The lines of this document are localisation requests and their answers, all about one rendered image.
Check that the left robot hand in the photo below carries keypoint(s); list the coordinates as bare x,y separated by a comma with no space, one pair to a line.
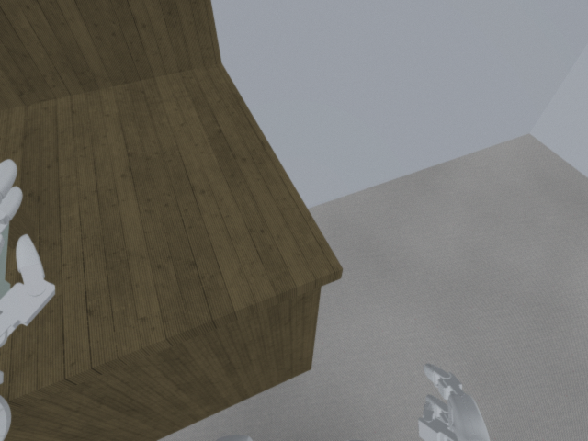
22,303

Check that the right robot hand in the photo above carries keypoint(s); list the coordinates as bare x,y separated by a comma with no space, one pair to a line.
459,420

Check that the counter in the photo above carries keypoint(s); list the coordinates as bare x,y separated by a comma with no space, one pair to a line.
187,268

